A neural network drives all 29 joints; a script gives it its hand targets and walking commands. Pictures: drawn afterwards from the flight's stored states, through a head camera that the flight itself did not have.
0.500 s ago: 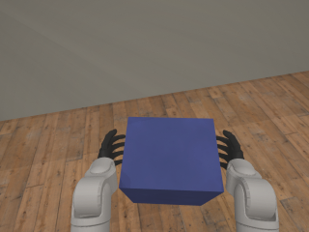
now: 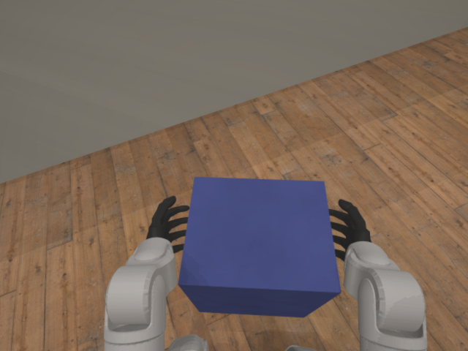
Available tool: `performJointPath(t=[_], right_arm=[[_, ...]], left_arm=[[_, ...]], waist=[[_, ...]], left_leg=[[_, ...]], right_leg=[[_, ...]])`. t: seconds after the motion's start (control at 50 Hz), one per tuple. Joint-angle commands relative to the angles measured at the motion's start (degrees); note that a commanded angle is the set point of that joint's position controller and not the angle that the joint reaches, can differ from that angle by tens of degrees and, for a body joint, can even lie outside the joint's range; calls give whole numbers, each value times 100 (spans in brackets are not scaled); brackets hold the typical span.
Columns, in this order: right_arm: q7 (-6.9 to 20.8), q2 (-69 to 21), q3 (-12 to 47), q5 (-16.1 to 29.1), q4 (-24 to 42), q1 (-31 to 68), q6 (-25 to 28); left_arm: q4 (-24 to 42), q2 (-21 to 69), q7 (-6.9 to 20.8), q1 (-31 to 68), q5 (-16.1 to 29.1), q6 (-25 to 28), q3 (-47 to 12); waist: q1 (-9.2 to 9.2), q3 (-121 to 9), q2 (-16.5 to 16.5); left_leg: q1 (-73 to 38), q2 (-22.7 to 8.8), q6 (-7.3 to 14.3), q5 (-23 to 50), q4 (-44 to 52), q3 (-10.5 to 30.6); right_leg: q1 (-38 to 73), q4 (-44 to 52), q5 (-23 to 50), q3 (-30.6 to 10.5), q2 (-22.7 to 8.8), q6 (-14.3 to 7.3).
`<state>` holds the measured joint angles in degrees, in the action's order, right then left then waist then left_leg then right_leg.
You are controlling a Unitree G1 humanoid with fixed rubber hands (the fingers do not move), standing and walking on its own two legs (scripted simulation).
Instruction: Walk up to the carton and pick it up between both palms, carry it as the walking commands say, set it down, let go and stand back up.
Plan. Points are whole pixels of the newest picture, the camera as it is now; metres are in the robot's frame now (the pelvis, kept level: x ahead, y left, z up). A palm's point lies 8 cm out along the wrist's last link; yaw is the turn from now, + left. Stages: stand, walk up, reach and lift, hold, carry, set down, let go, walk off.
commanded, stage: carry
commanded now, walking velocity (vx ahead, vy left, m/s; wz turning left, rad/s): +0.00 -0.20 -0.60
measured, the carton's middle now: (254, 254) +0.28 +0.00 -0.02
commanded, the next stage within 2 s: none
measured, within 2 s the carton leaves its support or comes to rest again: neither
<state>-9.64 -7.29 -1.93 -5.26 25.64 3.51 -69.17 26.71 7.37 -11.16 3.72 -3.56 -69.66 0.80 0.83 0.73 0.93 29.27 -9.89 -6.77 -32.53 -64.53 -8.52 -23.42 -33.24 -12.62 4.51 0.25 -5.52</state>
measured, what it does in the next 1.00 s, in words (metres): steps to the right, turning right: left foot, then right foot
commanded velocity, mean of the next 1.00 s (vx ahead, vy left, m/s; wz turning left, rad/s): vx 0.00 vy -0.20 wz -0.60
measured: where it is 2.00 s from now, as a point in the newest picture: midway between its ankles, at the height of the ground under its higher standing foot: outside the picture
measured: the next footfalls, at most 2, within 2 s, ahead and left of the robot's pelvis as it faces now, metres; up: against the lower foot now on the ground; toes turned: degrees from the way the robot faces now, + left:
left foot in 0.30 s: -0.04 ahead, +0.09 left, +0.00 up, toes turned +2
right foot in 0.46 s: -0.03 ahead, -0.28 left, +0.00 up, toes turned -16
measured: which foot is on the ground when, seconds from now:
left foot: up 0.00-0.28, down 0.30-0.46, up 0.48-0.84, down 0.86-1.00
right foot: down 0.00-0.24, up 0.26-0.44, down 0.46-0.82, up 0.84-1.00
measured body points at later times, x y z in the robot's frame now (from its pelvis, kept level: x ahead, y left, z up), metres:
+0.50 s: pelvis -0.07 -0.16 -0.02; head -0.06 -0.18 +0.43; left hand +0.22 -0.09 +0.06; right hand +0.14 -0.37 +0.05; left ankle -0.08 +0.07 -0.71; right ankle -0.07 -0.27 -0.73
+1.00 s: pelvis -0.20 -0.30 -0.01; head -0.20 -0.31 +0.44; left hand +0.10 -0.31 +0.09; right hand -0.05 -0.56 +0.09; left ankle -0.15 -0.10 -0.73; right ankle -0.27 -0.41 -0.69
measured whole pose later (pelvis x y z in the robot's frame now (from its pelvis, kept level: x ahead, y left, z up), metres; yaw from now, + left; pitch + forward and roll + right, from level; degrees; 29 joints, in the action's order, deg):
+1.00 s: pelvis -0.20 -0.30 -0.01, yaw -30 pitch +3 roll +0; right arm -12.8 -7.4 0.9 -5.2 29.4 3.2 -69.7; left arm 28.7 7.3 -12.0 3.3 -4.5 -69.3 -0.1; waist 0.0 -4.5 0.5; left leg 13.4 -12.8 -7.7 -21.3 -33.7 -8.0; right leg -29.5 -56.5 -25.2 -0.2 -0.6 5.2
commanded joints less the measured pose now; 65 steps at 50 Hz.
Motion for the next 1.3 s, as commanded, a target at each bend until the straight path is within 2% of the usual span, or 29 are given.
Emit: performJointPath(t=[0.0,0.14,0.2,0.22,0.24,0.28,0.3,0.34,0.4,0.44,0.46,0.5,0.62,0.7,0.76,0.78,0.8,0.82,0.86,0.88,0.9,0.98,1.0,1.04,1.06,1.08,1.1,1.24,1.28], right_arm=[[1041,-5875,4067,2358,1610,2580,378],[969,-5434,3870,2102,1119,2257,235],[946,-5337,3702,2094,966,1813,257],[942,-5353,3614,2069,904,1895,308],[977,-5358,3527,1962,747,1897,295],[1006,-4945,3697,2017,1150,2375,174],[1097,-4860,3712,2173,1355,2780,124],[1029,-5009,3414,1954,578,2382,68],[949,-4912,3401,1936,661,1779,3],[932,-5044,3340,1843,608,1597,64],[967,-5205,3481,1896,765,1826,119],[1090,-5582,3693,2161,1053,2424,253],[1007,-5743,3913,2133,1034,2253,364],[974,-5647,3835,2074,896,2191,321],[924,-5425,3675,2030,815,1815,278],[909,-5352,3560,2016,815,1816,300],[922,-5370,3418,1927,623,1866,276],[924,-5244,3413,1810,604,1759,208],[1040,-4864,3587,2014,1121,2566,41],[1050,-5171,3456,2092,837,2761,86],[1020,-5131,3302,1911,375,2297,13],[876,-4906,3135,1785,468,1758,-120],[849,-4898,3095,1770,468,1729,-80],[874,-5173,3217,1800,594,1840,-25],[908,-5382,3407,1913,803,2150,46],[963,-5519,3564,2061,1031,2492,95],[1004,-5808,3684,2196,1043,2636,123],[911,-5988,3982,2196,1063,2753,220],[874,-5946,3926,2197,1077,2651,204]], left_arm=[[1038,5764,1334,1816,2029,371,-3380],[785,5189,1372,1668,1820,269,-3250],[946,5074,1341,1971,1719,231,-3327],[979,5083,1357,1976,1804,257,-3462],[919,4957,1378,1882,1918,281,-3584],[337,4836,1271,1551,1560,241,-3133],[272,4867,1183,1513,1418,227,-3021],[590,4834,1182,2084,1596,36,-3389],[734,4847,1155,1961,1903,38,-3347],[433,5061,1188,1885,1995,96,-3276],[541,5093,1221,2027,2031,143,-3296],[1196,5413,1289,2331,2073,298,-3600],[736,5414,1425,1726,1913,368,-3308],[868,5254,1421,2009,1877,328,-3352],[881,5030,1367,2111,1754,247,-3299],[921,4995,1372,2094,1820,252,-3384],[910,4846,1371,2137,1935,252,-3497],[816,4663,1342,2015,1827,204,-3407],[128,4752,1197,1607,1411,152,-2867],[730,4866,1191,2220,1584,125,-3192],[722,4765,1165,2273,1574,7,-3313],[636,4793,1088,2122,1862,-105,-3223],[485,4934,1096,2030,1882,-100,-3237],[352,5127,1113,2098,1923,-34,-3162],[616,5193,1159,2315,1998,37,-3305],[926,5347,1200,2322,1985,115,-3451],[1004,5533,1226,2318,1988,133,-3423],[573,5514,1410,1801,1801,266,-2956],[611,5520,1400,1981,1729,224,-2970]], waist=[[-50,-2134,-949],[-31,-1881,-1158],[380,-1840,-1524],[370,-2196,627],[126,-2333,2265],[-158,-1184,140],[-131,-906,68],[-146,-390,1600],[-191,-1475,1163],[-137,-1868,-1346],[-30,-1976,-2228],[-51,-1931,-587],[-70,-2459,-1133],[-27,-2055,-1014],[309,-2047,-1758],[387,-2426,-253],[207,-2550,2058],[-50,-1873,1171],[-145,-918,-295],[-177,-678,1193],[-204,-400,1480],[-103,-1516,1275],[-218,-1958,1042],[-53,-2029,-1653],[-4,-2166,-2022],[-34,-2045,-1102],[-41,-1971,-451],[-26,-2221,-1363],[153,-1916,-1671]], left_leg=[[498,315,303,527,-1051,446],[-440,770,379,389,657,176],[-3377,974,902,-81,3853,-830],[-3512,-238,1339,1480,5094,-11],[-2377,-2218,1645,2235,4580,2397],[-1915,-2340,1529,3866,4362,1441],[-2330,-1986,1296,4091,4138,525],[-2172,-1783,933,5320,3519,358],[-1683,-1138,589,5845,1543,-329],[707,84,189,-733,-429,-195],[1342,357,199,-1709,-1276,317],[421,430,269,-875,-1460,634],[438,580,400,215,-459,583],[-482,1028,463,425,919,245],[-3224,1309,846,183,3944,-669],[-4008,309,1322,1433,5052,-143],[-2989,-1761,1772,2349,4783,2441],[-1623,-2421,1978,3131,4844,2459],[-2124,-1938,1505,4068,4253,758],[-2260,-2141,1452,4687,3971,953],[-2003,-1787,1164,4969,3739,699],[-2072,-1250,614,6140,2364,-250],[-1840,-1131,420,5663,1498,-406],[838,186,187,-1284,-382,-200],[1230,391,253,-1826,-1022,417],[663,369,304,-1375,-1223,716],[530,392,340,-684,-1167,706],[-90,818,348,585,192,257],[-1750,1076,373,309,1845,-617]], right_leg=[[1715,1058,2084,-1491,-985,10],[1313,2004,1413,-1724,-581,821],[-509,1381,3069,-322,571,3133],[-384,-1677,599,33,1158,2978],[-211,-4002,-2237,-1249,244,1546],[-1332,-4663,-1792,-861,-335,881],[-1945,-4254,-1476,-748,-385,847],[-1450,-2061,-1847,-564,-766,873],[850,86,-1318,421,346,902],[2853,453,4722,-1664,-907,145],[2741,170,7143,-2839,-1839,-396],[1322,526,4891,-2358,-1255,-401],[2114,908,3159,-2129,-930,-175],[1353,2017,1726,-2045,-455,660],[-115,1712,3024,-869,611,2837],[-398,-748,1444,-279,1279,3144],[-236,-3620,-2065,-1252,667,1784],[-224,-4473,-2176,-1329,-38,1234],[-1719,-4606,-1446,-670,-132,909],[-1900,-3777,-1865,-1049,-631,990],[-1611,-2865,-1839,-847,-771,1038],[453,-262,-1408,544,243,966],[1208,650,-716,468,381,872],[2779,488,5333,-2183,-1382,36],[2580,464,6472,-3037,-2024,-460],[1650,657,5319,-2748,-1700,-446],[1481,885,3878,-2369,-1300,-194],[1825,1992,2243,-1695,-552,1232],[540,2436,2887,-658,133,2849]])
